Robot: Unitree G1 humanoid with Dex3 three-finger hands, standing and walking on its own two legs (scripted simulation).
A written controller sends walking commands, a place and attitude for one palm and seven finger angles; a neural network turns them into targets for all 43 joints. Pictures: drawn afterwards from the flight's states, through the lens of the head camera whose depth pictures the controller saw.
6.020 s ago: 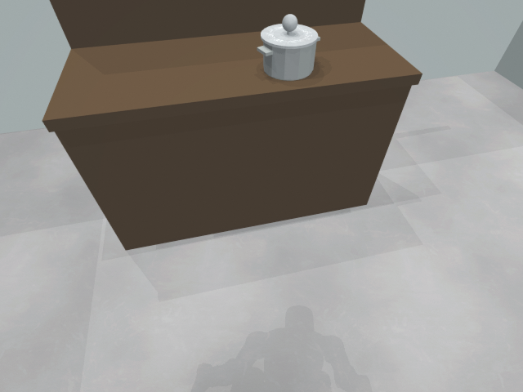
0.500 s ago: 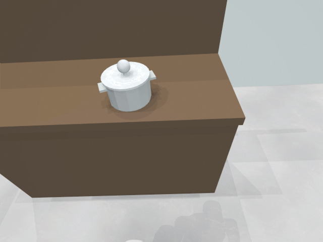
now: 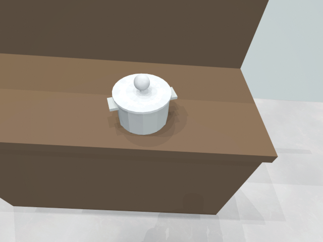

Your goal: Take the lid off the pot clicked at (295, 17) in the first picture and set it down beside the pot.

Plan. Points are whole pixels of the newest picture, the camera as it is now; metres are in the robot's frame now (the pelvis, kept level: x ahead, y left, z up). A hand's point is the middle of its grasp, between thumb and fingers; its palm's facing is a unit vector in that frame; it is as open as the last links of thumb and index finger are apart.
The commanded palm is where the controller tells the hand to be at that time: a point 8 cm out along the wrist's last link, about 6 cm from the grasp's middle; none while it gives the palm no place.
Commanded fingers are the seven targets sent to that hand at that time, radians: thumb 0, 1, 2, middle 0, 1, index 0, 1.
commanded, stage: come to a stop and stand still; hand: left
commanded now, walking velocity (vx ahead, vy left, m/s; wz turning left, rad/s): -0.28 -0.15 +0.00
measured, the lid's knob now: (141, 82) +0.53 +0.11 +0.11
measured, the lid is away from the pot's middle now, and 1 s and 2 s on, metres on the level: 0.00 0.00 0.00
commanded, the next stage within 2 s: look again from close up in 1.56 s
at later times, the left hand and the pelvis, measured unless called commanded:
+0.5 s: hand out of the picture +0.09 +0.16 -0.18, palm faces +0.03 -0.98 -0.21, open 7.3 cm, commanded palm none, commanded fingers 0.00 0.90 0.90 -0.20 -0.30 -0.20 -0.30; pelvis +0.02 -0.02 -0.01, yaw +0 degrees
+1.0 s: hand out of the picture +0.03 +0.16 -0.16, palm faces +0.00 -0.97 -0.25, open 7.4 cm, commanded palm none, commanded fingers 0.00 0.90 0.90 -0.20 -0.30 -0.20 -0.30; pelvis +0.04 -0.01 +0.00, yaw -1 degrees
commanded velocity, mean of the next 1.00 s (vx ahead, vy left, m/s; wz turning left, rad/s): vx -0.06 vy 0.01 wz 0.00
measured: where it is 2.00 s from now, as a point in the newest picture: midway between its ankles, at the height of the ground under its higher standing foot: outside the picture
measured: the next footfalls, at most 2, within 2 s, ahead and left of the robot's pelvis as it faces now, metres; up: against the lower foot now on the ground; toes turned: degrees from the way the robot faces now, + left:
right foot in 0.20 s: +0.13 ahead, -0.13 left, +0.00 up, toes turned -2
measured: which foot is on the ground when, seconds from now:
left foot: down 0.00-1.00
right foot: up 0.00-0.18, down 0.20-1.00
